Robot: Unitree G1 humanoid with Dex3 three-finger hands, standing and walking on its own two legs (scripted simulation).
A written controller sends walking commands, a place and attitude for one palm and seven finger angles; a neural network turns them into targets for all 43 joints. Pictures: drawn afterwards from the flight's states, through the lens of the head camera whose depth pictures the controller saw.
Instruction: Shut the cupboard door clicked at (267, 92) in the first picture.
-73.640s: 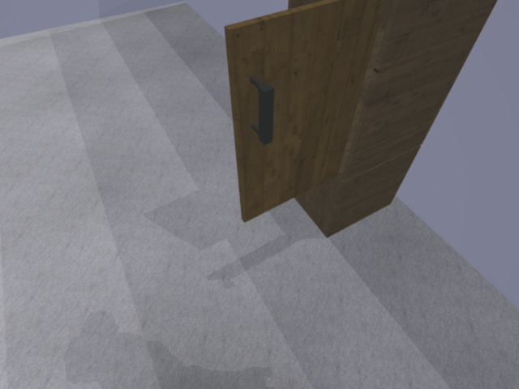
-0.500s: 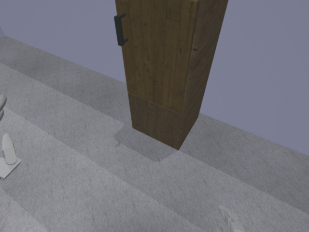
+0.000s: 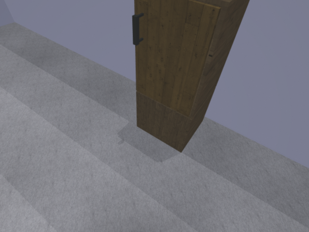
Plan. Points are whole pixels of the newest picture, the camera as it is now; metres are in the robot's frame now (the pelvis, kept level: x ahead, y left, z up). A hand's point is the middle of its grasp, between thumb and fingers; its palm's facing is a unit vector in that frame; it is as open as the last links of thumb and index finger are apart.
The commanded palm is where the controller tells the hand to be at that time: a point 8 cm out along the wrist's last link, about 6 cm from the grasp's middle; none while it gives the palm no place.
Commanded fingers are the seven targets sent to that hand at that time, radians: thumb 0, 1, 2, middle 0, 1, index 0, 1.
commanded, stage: let the arm hang, fingers relaxed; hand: left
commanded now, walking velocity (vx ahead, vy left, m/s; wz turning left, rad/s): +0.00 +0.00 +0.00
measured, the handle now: (138, 29) +0.95 +0.15 +0.08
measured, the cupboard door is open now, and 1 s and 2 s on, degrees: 0 0 0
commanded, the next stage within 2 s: look to check the result in 0.58 s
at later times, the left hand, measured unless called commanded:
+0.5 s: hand out of the picture -0.01 +0.20 -0.17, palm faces +0.00 -0.99 -0.16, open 7.4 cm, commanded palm none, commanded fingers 0.00 0.90 0.90 -0.20 -0.30 -0.20 -0.30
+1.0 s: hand out of the picture -0.04 +0.21 -0.17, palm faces +0.00 -0.98 -0.18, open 7.4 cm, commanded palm none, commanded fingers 0.00 0.90 0.90 -0.20 -0.30 -0.20 -0.30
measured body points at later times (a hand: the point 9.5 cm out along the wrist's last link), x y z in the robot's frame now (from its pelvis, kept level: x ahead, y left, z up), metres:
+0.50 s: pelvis -0.01 +0.04 +0.00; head -0.01 +0.04 +0.45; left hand -0.01 +0.25 -0.16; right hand -0.06 -0.17 -0.16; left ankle +0.01 +0.12 -0.74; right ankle -0.02 -0.09 -0.74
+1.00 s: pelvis -0.01 +0.05 +0.00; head +0.00 +0.04 +0.45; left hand -0.03 +0.26 -0.16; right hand -0.03 -0.17 -0.16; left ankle +0.01 +0.12 -0.74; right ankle -0.02 -0.09 -0.74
